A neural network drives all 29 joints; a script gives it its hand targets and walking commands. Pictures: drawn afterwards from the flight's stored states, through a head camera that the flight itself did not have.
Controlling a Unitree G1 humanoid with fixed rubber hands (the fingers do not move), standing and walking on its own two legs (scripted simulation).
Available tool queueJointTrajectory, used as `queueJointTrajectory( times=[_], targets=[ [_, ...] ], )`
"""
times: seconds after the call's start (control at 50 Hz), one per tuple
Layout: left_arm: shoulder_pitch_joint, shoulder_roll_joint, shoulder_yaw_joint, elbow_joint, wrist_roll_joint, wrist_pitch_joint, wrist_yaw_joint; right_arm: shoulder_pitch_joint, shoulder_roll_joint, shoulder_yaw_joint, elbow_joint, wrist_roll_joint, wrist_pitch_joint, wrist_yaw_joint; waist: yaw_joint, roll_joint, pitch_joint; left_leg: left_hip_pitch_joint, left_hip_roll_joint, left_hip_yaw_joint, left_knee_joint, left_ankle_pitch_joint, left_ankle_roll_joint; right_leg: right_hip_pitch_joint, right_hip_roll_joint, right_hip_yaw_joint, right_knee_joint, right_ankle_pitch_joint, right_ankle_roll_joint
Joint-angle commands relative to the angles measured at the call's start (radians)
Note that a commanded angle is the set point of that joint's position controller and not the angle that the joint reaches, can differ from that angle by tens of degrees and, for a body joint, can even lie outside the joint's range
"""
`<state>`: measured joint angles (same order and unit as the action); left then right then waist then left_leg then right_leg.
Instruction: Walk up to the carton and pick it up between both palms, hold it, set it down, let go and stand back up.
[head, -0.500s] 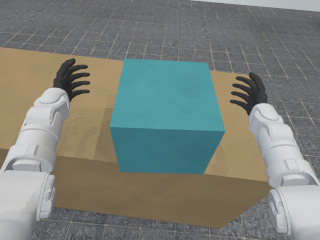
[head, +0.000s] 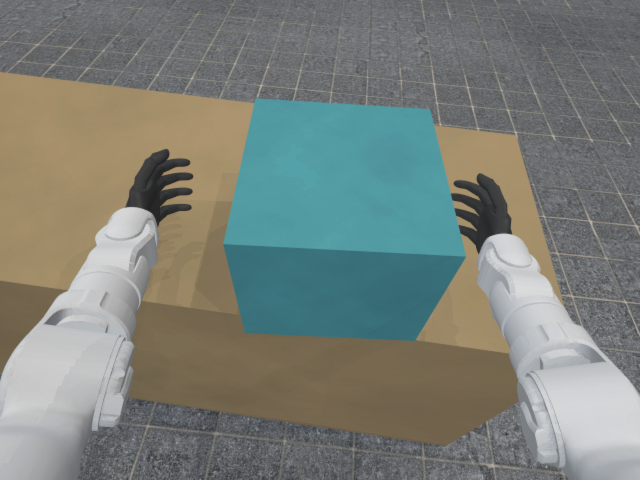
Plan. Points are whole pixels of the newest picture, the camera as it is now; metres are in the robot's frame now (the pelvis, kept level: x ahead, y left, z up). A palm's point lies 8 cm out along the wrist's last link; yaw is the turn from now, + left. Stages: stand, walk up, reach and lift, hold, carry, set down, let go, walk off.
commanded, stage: reach and lift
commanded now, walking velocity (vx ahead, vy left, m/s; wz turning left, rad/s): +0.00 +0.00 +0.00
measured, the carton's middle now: (336, 221) +0.50 +0.00 +0.01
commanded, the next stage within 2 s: none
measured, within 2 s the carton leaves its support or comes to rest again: neither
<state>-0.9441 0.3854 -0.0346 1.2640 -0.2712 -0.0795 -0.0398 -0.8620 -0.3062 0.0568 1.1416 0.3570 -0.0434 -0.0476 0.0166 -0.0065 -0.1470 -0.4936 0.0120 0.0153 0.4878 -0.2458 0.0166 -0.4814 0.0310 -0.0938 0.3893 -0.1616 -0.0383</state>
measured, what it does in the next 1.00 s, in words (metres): stands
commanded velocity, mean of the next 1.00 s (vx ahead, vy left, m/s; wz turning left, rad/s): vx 0.00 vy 0.00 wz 0.00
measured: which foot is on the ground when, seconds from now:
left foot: down 0.00-1.00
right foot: down 0.00-1.00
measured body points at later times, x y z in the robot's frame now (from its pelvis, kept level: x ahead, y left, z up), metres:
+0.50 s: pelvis -0.03 -0.01 -0.03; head +0.07 +0.01 +0.41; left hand +0.45 +0.23 +0.04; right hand +0.44 -0.22 +0.05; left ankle -0.02 +0.10 -0.74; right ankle +0.00 -0.10 -0.74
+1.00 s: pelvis -0.02 -0.01 -0.03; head +0.08 +0.01 +0.41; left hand +0.46 +0.19 +0.04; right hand +0.45 -0.18 +0.04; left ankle -0.02 +0.10 -0.74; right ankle +0.00 -0.10 -0.74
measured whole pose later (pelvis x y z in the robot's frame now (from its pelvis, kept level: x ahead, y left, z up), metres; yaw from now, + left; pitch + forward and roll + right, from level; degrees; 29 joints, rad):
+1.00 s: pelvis -0.02 -0.01 -0.03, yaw +1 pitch +25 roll +0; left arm -1.06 0.28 0.01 1.45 -0.21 -0.32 0.01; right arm -0.97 -0.18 -0.02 1.24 0.26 -0.21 -0.11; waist -0.03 -0.03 -0.26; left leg -0.84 0.00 0.01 0.69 -0.28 0.01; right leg -0.86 0.01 -0.09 0.64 -0.23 -0.05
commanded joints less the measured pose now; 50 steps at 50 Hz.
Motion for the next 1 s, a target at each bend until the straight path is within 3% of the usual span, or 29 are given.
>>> queueJointTrajectory(
  times=[0.0,0.08,0.18,0.28,0.38,0.46,0.56,0.7,0.74,0.84,0.98],
  targets=[
    [-0.596,0.181,-0.031,-0.156,-0.076,-0.165,0.028,-0.547,-0.212,-0.101,-0.193,-0.056,-0.134,-0.005,-0.03,0.101,-0.762,0.248,0.008,-0.019,0.087,0.519,-0.107,0.148,-0.003,0.018,0.102,0.362,0.035],
    [-0.605,0.164,-0.067,-0.058,-0.1,-0.211,0.029,-0.562,-0.202,-0.098,-0.091,-0.073,-0.162,-0.005,-0.05,0.093,-0.834,0.208,0.011,-0.023,0.136,0.498,-0.104,0.092,-0.009,0.017,0.159,0.361,0.031],
    [-0.554,0.161,-0.072,0.104,-0.083,-0.252,0.011,-0.537,-0.179,-0.028,0.073,-0.009,-0.205,-0.006,-0.046,0.043,-0.829,0.054,0.0,-0.011,0.165,0.5,-0.085,0.145,-0.024,0.035,0.219,0.414,0.052],
    [-0.534,0.189,-0.047,0.105,-0.068,-0.281,0.003,-0.53,-0.165,0.047,0.026,0.077,-0.245,-0.008,-0.018,0.001,-0.87,-0.101,-0.022,0.015,0.153,0.473,-0.061,0.291,-0.035,0.061,0.259,0.489,0.089],
    [-0.582,0.197,-0.068,0.099,-0.094,-0.28,0.008,-0.565,-0.151,0.074,-0.022,0.103,-0.222,0.007,-0.002,0.007,-0.789,-0.186,-0.028,0.019,0.124,0.309,-0.041,0.24,-0.048,0.075,0.264,0.31,0.086],
    [-0.65,0.168,-0.125,0.079,-0.145,-0.284,0.02,-0.599,-0.138,0.051,-0.041,0.081,-0.204,0.017,-0.009,0.053,-0.804,-0.163,-0.021,0.021,0.142,0.226,-0.047,0.104,-0.048,0.061,0.271,0.177,0.065],
    [-0.665,0.108,-0.148,0.088,-0.149,-0.277,0.023,-0.613,-0.1,0.023,0.006,0.04,-0.196,0.011,-0.029,0.077,-0.863,-0.111,-0.013,0.015,0.199,0.275,-0.061,0.031,-0.045,0.053,0.289,0.193,0.048],
    [-0.611,0.076,-0.056,0.1,-0.054,-0.283,0.019,-0.613,-0.059,-0.05,0.006,-0.045,-0.227,-0.046,-0.047,0.029,-0.889,-0.165,-0.024,0.024,0.214,0.351,-0.073,0.159,-0.043,0.075,0.291,0.333,0.059],
    [-0.606,0.061,-0.016,0.074,-0.016,-0.289,0.023,-0.618,-0.02,-0.061,-0.024,-0.069,-0.232,-0.059,-0.035,0.02,-0.886,-0.177,-0.025,0.025,0.204,0.359,-0.071,0.193,-0.044,0.08,0.29,0.339,0.06],
    [-0.604,0.08,0.067,0.027,0.055,-0.283,0.049,-0.597,0.01,-0.072,-0.06,-0.087,-0.215,-0.067,-0.004,0.033,-0.879,-0.178,-0.025,0.031,0.158,0.369,-0.071,0.279,-0.05,0.089,0.28,0.342,0.057],
    [-0.612,0.02,0.066,0.012,0.065,-0.289,0.06,-0.585,0.039,-0.103,-0.088,-0.122,-0.211,-0.065,-0.009,0.073,-0.878,-0.098,-0.014,0.02,0.149,0.412,-0.084,0.244,-0.047,0.077,0.257,0.362,0.046]
  ],
)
